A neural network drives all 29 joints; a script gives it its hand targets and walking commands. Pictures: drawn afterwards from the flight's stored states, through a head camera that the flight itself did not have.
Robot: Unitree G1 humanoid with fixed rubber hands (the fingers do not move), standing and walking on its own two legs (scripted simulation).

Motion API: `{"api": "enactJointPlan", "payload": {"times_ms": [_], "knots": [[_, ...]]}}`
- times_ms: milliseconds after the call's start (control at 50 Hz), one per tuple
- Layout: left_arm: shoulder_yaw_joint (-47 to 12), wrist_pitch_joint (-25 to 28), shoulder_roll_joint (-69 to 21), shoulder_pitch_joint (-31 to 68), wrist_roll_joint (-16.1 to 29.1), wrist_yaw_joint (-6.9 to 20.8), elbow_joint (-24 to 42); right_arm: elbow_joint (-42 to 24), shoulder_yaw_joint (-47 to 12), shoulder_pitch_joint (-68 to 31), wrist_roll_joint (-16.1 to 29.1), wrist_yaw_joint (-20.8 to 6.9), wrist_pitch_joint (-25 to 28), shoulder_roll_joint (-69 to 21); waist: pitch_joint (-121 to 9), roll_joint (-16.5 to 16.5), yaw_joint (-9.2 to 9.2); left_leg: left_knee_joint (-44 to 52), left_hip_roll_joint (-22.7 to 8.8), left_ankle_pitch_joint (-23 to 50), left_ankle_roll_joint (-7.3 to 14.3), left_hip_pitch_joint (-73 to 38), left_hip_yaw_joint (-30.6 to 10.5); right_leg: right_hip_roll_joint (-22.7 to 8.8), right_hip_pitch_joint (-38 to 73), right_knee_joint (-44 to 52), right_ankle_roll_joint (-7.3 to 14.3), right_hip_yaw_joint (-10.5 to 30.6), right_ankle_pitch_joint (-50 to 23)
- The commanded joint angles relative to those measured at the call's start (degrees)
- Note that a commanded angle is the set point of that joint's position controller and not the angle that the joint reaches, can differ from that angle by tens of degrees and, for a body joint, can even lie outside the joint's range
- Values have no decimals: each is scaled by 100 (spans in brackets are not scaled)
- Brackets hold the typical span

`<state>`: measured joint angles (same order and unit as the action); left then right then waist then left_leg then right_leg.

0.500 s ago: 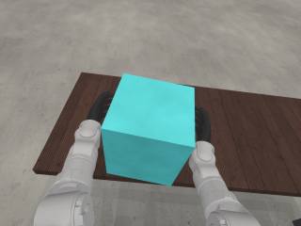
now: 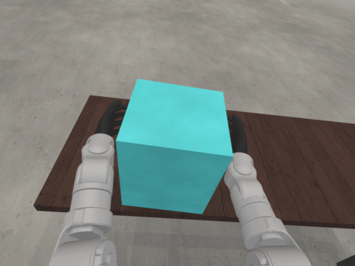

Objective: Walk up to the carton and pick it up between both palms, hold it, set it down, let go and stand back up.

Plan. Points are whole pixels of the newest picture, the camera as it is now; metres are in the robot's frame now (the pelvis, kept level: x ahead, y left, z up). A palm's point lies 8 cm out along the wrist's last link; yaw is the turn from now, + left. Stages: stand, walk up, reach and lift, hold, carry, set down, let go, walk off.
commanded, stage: reach and lift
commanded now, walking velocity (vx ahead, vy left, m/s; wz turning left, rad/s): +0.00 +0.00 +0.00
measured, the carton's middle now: (171, 149) +0.39 +0.00 +0.06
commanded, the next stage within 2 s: hold in 1.60 s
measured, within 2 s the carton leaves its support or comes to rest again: neither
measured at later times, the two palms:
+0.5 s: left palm (103, 127) +0.36 +0.15 +0.16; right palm (244, 139) +0.36 -0.15 +0.15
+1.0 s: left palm (102, 121) +0.36 +0.15 +0.18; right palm (249, 132) +0.35 -0.15 +0.17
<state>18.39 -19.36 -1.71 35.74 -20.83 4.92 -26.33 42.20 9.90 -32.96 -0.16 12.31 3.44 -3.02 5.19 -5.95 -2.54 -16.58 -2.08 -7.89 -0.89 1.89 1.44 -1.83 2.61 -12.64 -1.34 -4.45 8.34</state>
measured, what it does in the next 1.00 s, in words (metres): stands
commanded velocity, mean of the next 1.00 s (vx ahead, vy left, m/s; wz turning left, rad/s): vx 0.00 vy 0.00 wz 0.00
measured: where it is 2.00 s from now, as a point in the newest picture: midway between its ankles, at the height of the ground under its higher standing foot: outside the picture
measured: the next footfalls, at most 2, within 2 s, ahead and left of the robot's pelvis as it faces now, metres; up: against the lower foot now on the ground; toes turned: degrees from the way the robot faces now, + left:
none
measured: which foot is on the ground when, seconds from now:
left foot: down 0.00-1.00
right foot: down 0.00-1.00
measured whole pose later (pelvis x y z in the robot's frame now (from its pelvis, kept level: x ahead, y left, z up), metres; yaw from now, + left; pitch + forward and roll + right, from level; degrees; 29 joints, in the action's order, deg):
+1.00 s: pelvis -0.01 -0.01 +0.00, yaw +1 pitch -10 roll -1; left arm 18.0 -37.1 -2.6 35.4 -22.3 4.9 -7.8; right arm 34.0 2.9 -38.3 6.9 11.8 -9.2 0.9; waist 5.7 -4.9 -5.0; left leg -17.0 -2.5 -7.5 -1.5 -0.9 0.7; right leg -1.4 4.9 -14.6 -0.5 -5.2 9.1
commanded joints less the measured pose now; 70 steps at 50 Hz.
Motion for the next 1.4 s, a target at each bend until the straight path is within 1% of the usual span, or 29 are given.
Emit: {"api": "enactJointPlan", "payload": {"times_ms": [0,20,60,160,300,440,600,680,740,940,960,980,1000,1040,1080,1120,1160,1240,1360,1380], "knots": [[-2128,58,-3009,2559,430,737,582,-1503,-1929,-3386,-1,-783,342,-2353,-2175,724,-127,-111,358,1409,-163,-1027,386,425,-5,25,-101,-346,-941],[-2255,45,-3076,2529,493,706,693,-1640,-2087,-3477,83,-787,347,-2354,-2343,729,-118,-200,350,1700,-194,-1140,347,459,6,-11,-83,-344,-1143],[-2419,-10,-3104,2487,583,646,898,-1789,-2311,-3521,219,-779,290,-2342,-2458,711,-114,-269,350,1915,-201,-1229,288,479,-8,-43,-75,-322,-1281],[-2522,-329,-3046,2401,639,600,1343,-2000,-2568,-3488,471,-760,28,-2326,-2363,635,-111,-226,368,1769,-142,-1175,246,458,41,-66,-83,-248,-1246],[-2441,-791,-2919,2254,549,649,1748,-2151,-2600,-3448,674,-736,-289,-2221,-2063,611,-179,-150,381,1590,-110,-1140,259,450,161,-69,-96,-255,-1183],[-2441,-1117,-2822,2268,520,694,2068,-2310,-2592,-3533,777,-729,-495,-2141,-1896,614,-266,-102,378,1488,-103,-1117,268,446,237,-65,-94,-300,-1138],[-2479,-1407,-2782,2389,569,659,2347,-2455,-2626,-3766,891,-736,-724,-2123,-1921,616,-276,-61,372,1314,-60,-1097,268,439,245,-73,-78,-307,-992],[-2281,-1506,-2698,2514,504,710,2168,-2345,-2488,-3840,822,-744,-833,-2159,-1743,523,-263,86,395,823,36,-886,319,388,239,-26,-109,-294,-767],[-2210,-1524,-2676,2611,485,738,2104,-2325,-2447,-3953,803,-751,-852,-2201,-1798,503,-253,92,411,762,68,-857,334,380,295,-39,-121,-288,-836],[-2147,-1552,-2654,2768,478,753,2070,-2246,-2432,-4099,855,-744,-901,-2203,-1925,516,-267,28,424,957,56,-941,322,406,340,-70,-131,-299,-976],[-2365,-1518,-2780,2838,613,725,2285,-2560,-2628,-4281,946,-724,-844,-2345,-2304,549,-281,-62,447,1208,22,-1081,263,464,408,-130,-122,-314,-1178],[-2461,-1516,-2803,2797,639,692,2274,-2545,-2700,-4256,1009,-702,-866,-2342,-2253,594,-312,-143,440,1454,-13,-1155,235,485,385,-149,-116,-313,-1352],[-2464,-1531,-2810,2731,627,682,2242,-2544,-2752,-4217,1043,-675,-900,-2333,-2189,565,-326,-175,447,1540,-22,-1189,218,495,394,-138,-132,-308,-1428],[-2343,-1583,-2736,2745,548,701,2122,-2291,-2652,-4084,1015,-658,-1015,-2255,-1847,526,-348,-46,439,1161,-1,-1068,227,478,254,-68,-128,-290,-997],[-2315,-1647,-2760,2785,536,718,2125,-2284,-2558,-4132,996,-687,-1052,-2264,-1748,558,-313,32,424,991,16,-981,246,473,194,-41,-94,-289,-725],[-2447,-1644,-2831,2877,616,694,2283,-2408,-2589,-4231,1065,-711,-1037,-2279,-1987,674,-332,-45,419,1226,-45,-1069,224,491,228,-76,-67,-301,-843],[-2495,-1646,-2853,2928,625,668,2297,-2377,-2592,-4270,1097,-718,-1067,-2254,-1975,694,-360,-80,410,1342,-81,-1141,209,515,164,-69,-61,-320,-840],[-2400,-1702,-2830,3022,593,667,2132,-2235,-2437,-4340,1031,-751,-1131,-2236,-1850,688,-343,37,403,950,-41,-973,230,490,82,-37,-54,-307,-464],[-2354,-1708,-2814,3127,613,674,2048,-2209,-2409,-4489,1047,-754,-1168,-2277,-1974,651,-360,0,421,1000,-28,-990,245,492,138,-61,-90,-296,-620],[-2375,-1701,-2848,3125,629,667,2099,-2298,-2465,-4532,1070,-745,-1164,-2334,-2039,637,-348,-34,430,1116,-28,-1009,243,501,197,-84,-105,-302,-765]]}}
